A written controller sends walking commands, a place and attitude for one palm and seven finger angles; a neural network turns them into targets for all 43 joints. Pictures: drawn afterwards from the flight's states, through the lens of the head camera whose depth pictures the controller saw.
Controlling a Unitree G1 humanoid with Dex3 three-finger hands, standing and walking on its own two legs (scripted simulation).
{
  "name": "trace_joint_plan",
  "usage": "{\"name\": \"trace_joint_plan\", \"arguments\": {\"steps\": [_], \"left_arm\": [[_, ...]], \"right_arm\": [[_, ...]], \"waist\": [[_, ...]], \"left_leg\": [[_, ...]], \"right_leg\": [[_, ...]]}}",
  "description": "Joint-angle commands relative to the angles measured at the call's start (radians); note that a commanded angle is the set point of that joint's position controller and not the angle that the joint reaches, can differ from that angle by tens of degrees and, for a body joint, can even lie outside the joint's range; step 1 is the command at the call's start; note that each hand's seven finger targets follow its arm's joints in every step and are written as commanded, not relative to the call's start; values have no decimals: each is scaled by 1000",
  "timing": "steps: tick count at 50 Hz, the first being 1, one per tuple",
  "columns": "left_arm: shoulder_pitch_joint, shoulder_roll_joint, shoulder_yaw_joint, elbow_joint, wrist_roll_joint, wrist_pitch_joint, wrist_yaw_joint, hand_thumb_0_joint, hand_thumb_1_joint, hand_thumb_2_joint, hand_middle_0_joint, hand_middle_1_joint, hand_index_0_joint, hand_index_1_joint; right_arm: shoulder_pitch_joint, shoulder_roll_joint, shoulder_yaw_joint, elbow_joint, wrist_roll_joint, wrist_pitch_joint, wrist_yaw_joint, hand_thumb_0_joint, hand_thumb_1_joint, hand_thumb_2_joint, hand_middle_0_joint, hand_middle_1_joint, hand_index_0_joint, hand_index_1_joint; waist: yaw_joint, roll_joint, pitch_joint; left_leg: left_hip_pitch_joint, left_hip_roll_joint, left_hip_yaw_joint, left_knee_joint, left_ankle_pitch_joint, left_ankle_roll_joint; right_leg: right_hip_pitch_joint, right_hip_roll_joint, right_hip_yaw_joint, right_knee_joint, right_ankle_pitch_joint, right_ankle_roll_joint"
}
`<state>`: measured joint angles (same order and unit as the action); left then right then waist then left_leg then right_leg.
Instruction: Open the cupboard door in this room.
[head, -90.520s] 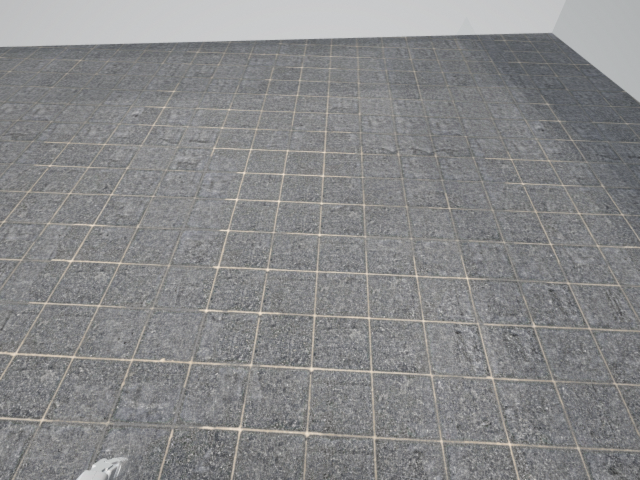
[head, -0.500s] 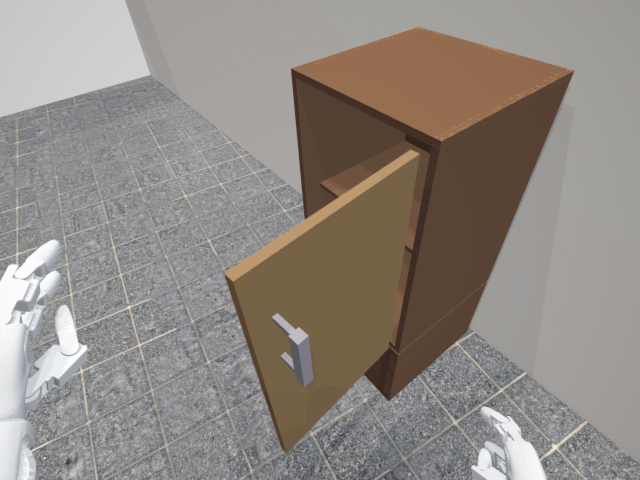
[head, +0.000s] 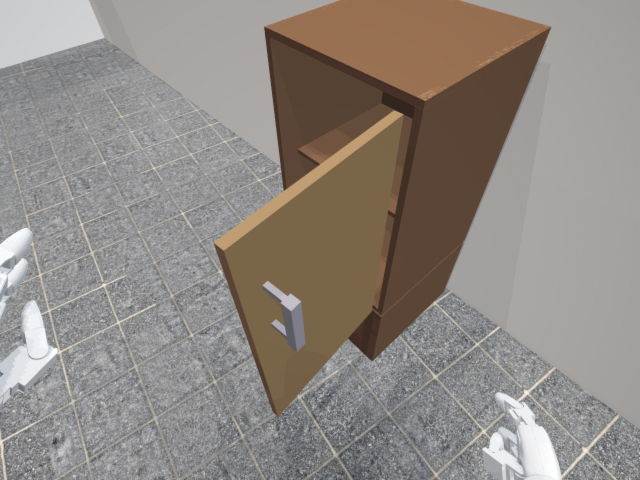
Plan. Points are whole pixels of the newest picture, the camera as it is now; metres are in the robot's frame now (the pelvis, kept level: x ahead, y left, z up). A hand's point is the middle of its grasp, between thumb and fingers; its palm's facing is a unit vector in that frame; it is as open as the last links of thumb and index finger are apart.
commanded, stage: step back with the hand held close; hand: left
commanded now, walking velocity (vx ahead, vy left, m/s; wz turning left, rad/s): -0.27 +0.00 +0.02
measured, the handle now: (284, 316) +0.34 +0.08 -0.02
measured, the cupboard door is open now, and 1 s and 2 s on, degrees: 96 96 96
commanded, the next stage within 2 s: stop stepping back and stand still in 0.86 s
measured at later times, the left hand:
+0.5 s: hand out of the picture +0.13 +0.28 +0.15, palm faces +0.46 -0.77 -0.44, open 7.4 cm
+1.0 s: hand out of the picture +0.06 +0.23 +0.16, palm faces +0.27 -0.80 -0.54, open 7.4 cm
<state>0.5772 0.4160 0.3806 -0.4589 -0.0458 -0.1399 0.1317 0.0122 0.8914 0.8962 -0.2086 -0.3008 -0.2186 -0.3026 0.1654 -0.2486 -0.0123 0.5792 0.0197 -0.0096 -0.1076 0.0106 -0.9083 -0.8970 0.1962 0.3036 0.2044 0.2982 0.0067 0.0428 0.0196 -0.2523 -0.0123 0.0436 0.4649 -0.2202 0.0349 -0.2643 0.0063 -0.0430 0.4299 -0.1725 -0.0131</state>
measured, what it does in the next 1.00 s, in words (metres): walks backwards: right foot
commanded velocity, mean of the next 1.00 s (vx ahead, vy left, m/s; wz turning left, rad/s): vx -0.31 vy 0.01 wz -0.01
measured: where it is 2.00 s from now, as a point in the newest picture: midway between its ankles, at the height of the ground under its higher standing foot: outside the picture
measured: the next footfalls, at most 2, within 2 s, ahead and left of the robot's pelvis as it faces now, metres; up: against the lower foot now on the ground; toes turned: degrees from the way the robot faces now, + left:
right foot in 0.84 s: -0.22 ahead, -0.10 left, +0.00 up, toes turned -3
left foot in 1.42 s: -0.18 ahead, +0.12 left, +0.00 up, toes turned +3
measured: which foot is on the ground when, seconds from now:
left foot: down 0.00-1.00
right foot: down 0.00-0.52, up 0.54-0.82, down 0.84-1.00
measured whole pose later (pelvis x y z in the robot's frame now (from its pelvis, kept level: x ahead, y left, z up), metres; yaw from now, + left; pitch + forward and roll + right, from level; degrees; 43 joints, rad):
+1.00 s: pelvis -0.15 -0.02 -0.01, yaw -2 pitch +4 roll -1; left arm 0.62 0.52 0.44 -0.58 -0.06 -0.21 0.11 0.01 0.89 0.90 -0.21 -0.30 -0.22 -0.30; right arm 0.13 -0.18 0.03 0.60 0.01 -0.04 -0.07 0.01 -0.91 -0.90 0.20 0.30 0.21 0.30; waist 0.01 -0.04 -0.01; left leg -0.53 0.00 0.02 0.65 -0.27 0.00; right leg -0.16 0.06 0.02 0.45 -0.35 -0.03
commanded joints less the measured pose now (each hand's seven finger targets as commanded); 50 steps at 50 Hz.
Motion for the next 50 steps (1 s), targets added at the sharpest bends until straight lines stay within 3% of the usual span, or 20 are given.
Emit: {"name": "trace_joint_plan", "arguments": {"steps": [1, 6, 10, 14, 16, 19, 22, 24, 26, 27, 29, 34, 39, 41, 43, 44, 45, 46, 48, 50], "left_arm": [[-28, 181, 149, -210, -1, -72, 36, 0, 900, 900, -200, -300, -200, -300], [-33, 182, 154, -246, 17, -94, 51, 0, 900, 900, -200, -300, -200, -300], [-50, 171, 167, -261, 37, -111, 55, 0, 900, 900, -200, -300, -200, -300], [-47, 181, 197, -241, 48, -124, 50, 0, 900, 900, -200, -300, -200, -300], [-65, 168, 174, -243, 39, -125, 46, 0, 900, 900, -200, -300, -200, -300], [-85, 175, 155, -258, 21, -122, 57, 0, 900, 900, -200, -300, -200, -300], [-86, 185, 154, -284, 17, -123, 70, 0, 900, 900, -200, -300, -200, -300], [-63, 210, 185, -305, 19, -131, 74, 0, 900, 900, -200, -300, -200, -300], [-58, 195, 213, -330, 39, -153, 66, 0, 900, 900, -200, -300, -200, -300], [-68, 200, 223, -328, 46, -151, 63, 0, 900, 900, -200, -300, -200, -300], [-67, 208, 224, -322, 36, -148, 59, 0, 900, 900, -200, -300, -200, -300], [-26, 136, 121, -289, 6, -128, 48, 0, 900, 900, -200, -300, -200, -300], [-36, 202, 149, -309, -14, -118, 20, 0, 900, 900, -200, -300, -200, -300], [-33, 243, 193, -342, -30, -125, 8, 0, 900, 900, -200, -300, -200, -300], [-31, 284, 238, -334, -46, -132, 7, 0, 900, 900, -200, -300, -200, -300], [-14, 291, 248, -331, -46, -137, 13, 0, 900, 900, -200, -300, -200, -300], [11, 281, 244, -298, -49, -131, 11, 0, 900, 900, -200, -300, -200, -300], [36, 295, 265, -274, -41, -128, 11, 0, 900, 900, -200, -300, -200, -300], [63, 275, 252, -223, -21, -100, 4, 0, 900, 900, -200, -300, -200, -300], [26, 222, 194, -243, -20, -86, 16, 0, 900, 900, -200, -300, -200, -300]], "right_arm": [[-94, -108, -38, -168, -5, -53, -7, 0, -900, -900, 200, 300, 200, 300], [-83, -119, -37, -177, -7, -68, -5, 0, -900, -900, 200, 300, 200, 300], [-79, -121, -35, -184, -14, -87, -7, 0, -900, -900, 200, 300, 200, 300], [-63, -117, -42, -178, -19, -104, -4, 0, -900, -900, 200, 300, 200, 300], [-48, -113, -44, -169, -18, -107, 1, 0, -900, -900, 200, 300, 200, 300], [-32, -105, -47, -130, -21, -106, 13, 0, -900, -900, 200, 300, 200, 300], [-49, -91, -37, -116, -20, -102, 12, 0, -900, -900, 200, 300, 200, 300], [-77, -108, -37, -124, -22, -101, 0, 0, -900, -900, 200, 300, 200, 300], [-100, -123, -39, -142, -30, -116, -5, 0, -900, -900, 200, 300, 200, 300], [-83, -109, -44, -139, -44, -120, -6, 0, -900, -900, 200, 300, 200, 300], [-74, -90, -53, -130, -47, -136, 1, 0, -900, -900, 200, 300, 200, 300], [-53, -85, -40, -70, -48, -167, 30, 0, -900, -900, 200, 300, 200, 300], [-59, -94, -40, -63, -53, -135, 46, 0, -900, -900, 200, 300, 200, 300], [-94, -92, -37, -89, -45, -115, 52, 0, -900, -900, 200, 300, 200, 300], [-126, -80, -28, -115, -33, -95, 48, 0, -900, -900, 200, 300, 200, 300], [-116, -54, -23, -119, -22, -83, 45, 0, -900, -900, 200, 300, 200, 300], [-130, -60, -24, -137, 0, -87, 39, 0, -900, -900, 200, 300, 200, 300], [-148, -66, -22, -150, 7, -88, 33, 0, -900, -900, 200, 300, 200, 300], [-155, -35, 0, -151, -11, -72, 21, 0, -900, -900, 200, 300, 200, 300], [-106, -58, 12, -137, -16, -66, 5, 0, -900, -900, 200, 300, 200, 300]], "waist": [[2, -15, -129], [-1, 35, -89], [5, 112, -84], [3, 68, -93], [-11, -53, -80], [-22, -140, -92], [-22, -124, -110], [-13, 28, -93], [1, 254, -115], [-1, 228, -111], [2, 90, -140], [-2, 183, -193], [12, 160, -316], [19, 93, -337], [8, -20, -305], [7, -121, -314], [17, -240, -268], [21, -266, -215], [12, -180, -156], [-27, -36, -147]], "left_leg": [[-57, 84, -102, -77, 74, 3], [-211, 110, -153, -140, -199, 32], [-421, 172, -232, -246, -368, 67], [-489, 161, -225, -185, -378, 78], [-386, 94, -161, -54, -337, 47], [-95, 11, -82, 203, -192, -12], [-15, 19, -81, 149, -123, -13], [-117, 99, -181, -43, -183, 15], [-482, 294, -402, -345, -512, 98], [-509, 335, -466, -389, -505, 126], [-291, 317, -410, -259, -184, 134], [96, 261, -277, -205, 258, 86], [260, 228, -193, -130, 567, 34], [251, 199, -136, -75, 541, 16], [172, 115, -43, 5, 285, -21], [143, 70, -4, 82, 201, -34], [42, 6, 13, 193, -8, -43], [-76, -19, -5, 300, -114, -40], [-211, -5, -24, 301, -158, -42], [-76, 1, -11, 103, 62, -36]], "right_leg": [[89, -76, 100, -42, 95, 1], [113, -58, 100, -12, -69, 4], [273, -5, 69, 162, -14, 20], [312, -3, 111, 200, 74, 18], [165, -63, 200, 65, 4, -9], [-162, -195, 307, -139, -204, -88], [-204, -188, 221, -106, -134, -75], [-133, -87, 149, -2, -174, -25], [218, 67, 56, 367, -131, 29], [222, 84, 73, 500, -160, 26], [59, 69, 107, 489, -248, 14], [-75, 58, 56, 234, -322, 12], [0, 57, 33, -17, -162, 1], [27, 26, 52, -95, -6, -3], [-10, -72, 110, -112, 166, -13], [-1, -148, 147, -127, 384, -6], [12, -189, 137, -122, 550, 17], [14, -226, 159, -97, 660, 10], [79, -248, 178, -26, 845, -46], [88, -180, 125, 16, 722, -41]]}}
